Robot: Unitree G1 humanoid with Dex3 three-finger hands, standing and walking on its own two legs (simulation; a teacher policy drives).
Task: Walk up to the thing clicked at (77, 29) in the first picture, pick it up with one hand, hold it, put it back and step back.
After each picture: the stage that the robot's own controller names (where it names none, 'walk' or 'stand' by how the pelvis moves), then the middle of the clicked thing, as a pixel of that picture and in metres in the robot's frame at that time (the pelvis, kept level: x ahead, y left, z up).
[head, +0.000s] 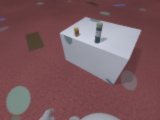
stand; (76, 32) +1.14 +0.29 -0.10
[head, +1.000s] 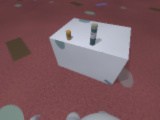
walk; (68, 35) +1.01 +0.34 -0.08
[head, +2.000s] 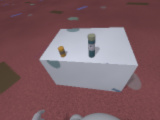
walk; (62, 51) +0.72 +0.35 -0.07
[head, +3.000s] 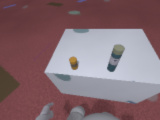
stand; (73, 63) +0.49 +0.20 -0.07
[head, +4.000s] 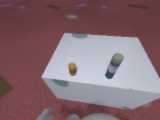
stand; (72, 69) +0.46 +0.19 -0.09
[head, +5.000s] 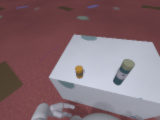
stand; (79, 72) +0.44 +0.15 -0.10
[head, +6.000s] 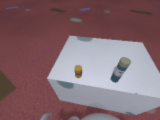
stand; (78, 71) +0.46 +0.15 -0.10
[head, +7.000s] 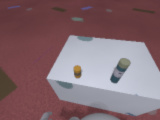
stand; (77, 72) +0.45 +0.16 -0.10
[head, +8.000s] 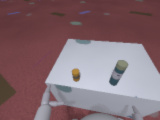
rise first; (76, 75) +0.43 +0.18 -0.10
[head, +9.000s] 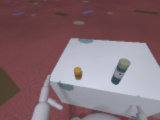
go down; (78, 73) +0.44 +0.17 -0.09
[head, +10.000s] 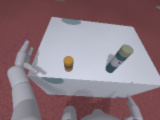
go down; (68, 64) +0.44 +0.16 -0.03
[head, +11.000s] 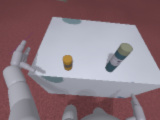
approach; (67, 63) +0.44 +0.16 -0.02
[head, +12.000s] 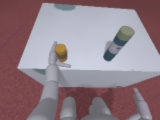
close; (61, 53) +0.47 +0.18 +0.02
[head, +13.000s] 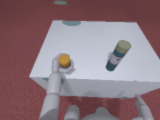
lift; (65, 63) +0.39 +0.17 +0.07
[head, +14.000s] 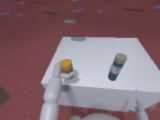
lift; (67, 69) +0.33 +0.17 +0.12
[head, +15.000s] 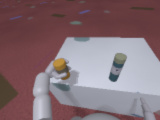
hold; (62, 69) +0.30 +0.20 +0.16
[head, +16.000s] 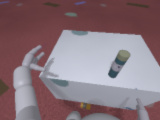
stand; (85, 105) +0.30 +0.02 -0.63
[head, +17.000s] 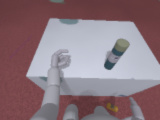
hold; (112, 107) +0.24 -0.36 -0.66
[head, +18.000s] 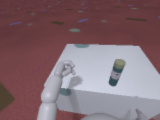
crouch; out of the picture +0.24 -0.36 -0.72
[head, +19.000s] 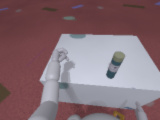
lower; (118, 115) +0.27 -0.37 -0.71
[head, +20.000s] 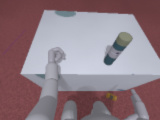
lower; (111, 96) +0.30 -0.39 -0.64
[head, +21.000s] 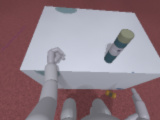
lower; (110, 94) +0.31 -0.40 -0.63
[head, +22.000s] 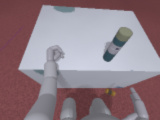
lower; (110, 92) +0.33 -0.40 -0.63
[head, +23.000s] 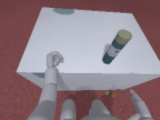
lower; (109, 94) +0.32 -0.39 -0.63
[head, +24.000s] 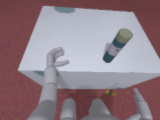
open; (110, 92) +0.33 -0.39 -0.63
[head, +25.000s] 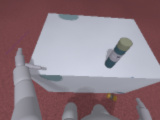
sink last; (111, 96) +0.33 -0.40 -0.66
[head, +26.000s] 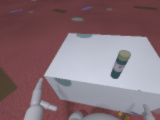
stand; (123, 116) +0.31 -0.38 -0.69
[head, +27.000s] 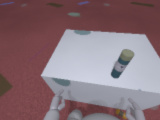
stand; (121, 113) +0.30 -0.39 -0.68
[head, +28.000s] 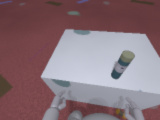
stand; (121, 113) +0.29 -0.40 -0.69
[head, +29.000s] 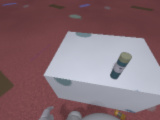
stand; (119, 114) +0.30 -0.39 -0.71
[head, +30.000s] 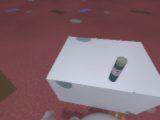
stand; (119, 117) +0.30 -0.39 -0.75
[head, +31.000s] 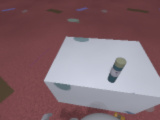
stand; (118, 117) +0.29 -0.39 -0.75
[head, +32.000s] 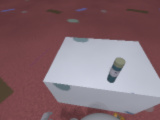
stand; (118, 117) +0.29 -0.38 -0.75
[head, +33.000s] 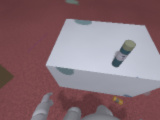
walk; (117, 100) +0.36 -0.42 -0.71
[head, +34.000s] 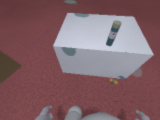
walk; (113, 81) +0.66 -0.36 -0.73
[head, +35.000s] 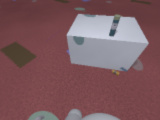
stand; (115, 72) +0.92 -0.40 -0.72
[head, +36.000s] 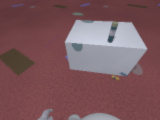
stand; (115, 77) +0.86 -0.41 -0.74
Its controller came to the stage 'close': yes
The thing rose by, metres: 0.22
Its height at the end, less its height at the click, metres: -0.65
